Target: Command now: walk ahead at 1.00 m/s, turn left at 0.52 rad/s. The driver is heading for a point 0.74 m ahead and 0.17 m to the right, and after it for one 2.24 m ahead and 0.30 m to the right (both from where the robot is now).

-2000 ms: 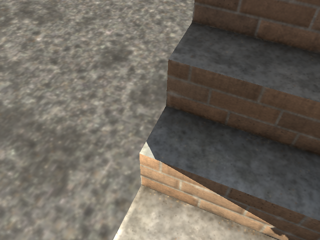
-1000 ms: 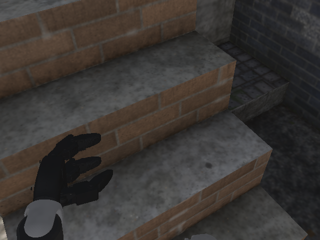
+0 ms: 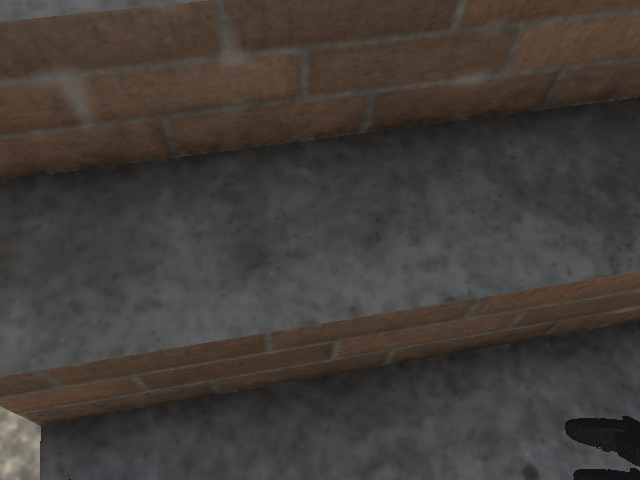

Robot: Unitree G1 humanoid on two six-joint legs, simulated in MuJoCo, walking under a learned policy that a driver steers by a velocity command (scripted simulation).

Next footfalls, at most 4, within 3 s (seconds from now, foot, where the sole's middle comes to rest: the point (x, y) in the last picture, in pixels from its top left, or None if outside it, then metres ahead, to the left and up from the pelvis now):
0.02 left None -0.26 0.03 -0.78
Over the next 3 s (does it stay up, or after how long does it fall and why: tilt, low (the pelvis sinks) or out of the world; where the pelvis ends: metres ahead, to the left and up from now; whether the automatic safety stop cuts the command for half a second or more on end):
falls after 0.38 s (tilt)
